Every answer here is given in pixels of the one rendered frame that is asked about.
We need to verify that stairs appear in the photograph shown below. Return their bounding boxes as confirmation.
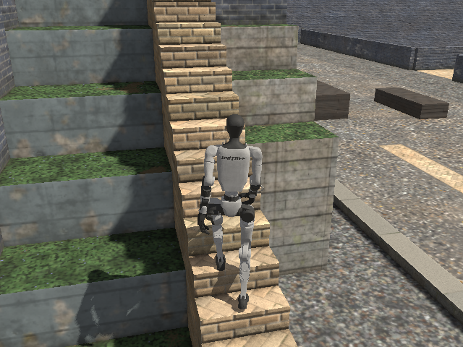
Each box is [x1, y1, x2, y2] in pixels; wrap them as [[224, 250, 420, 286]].
[[147, 0, 298, 347]]

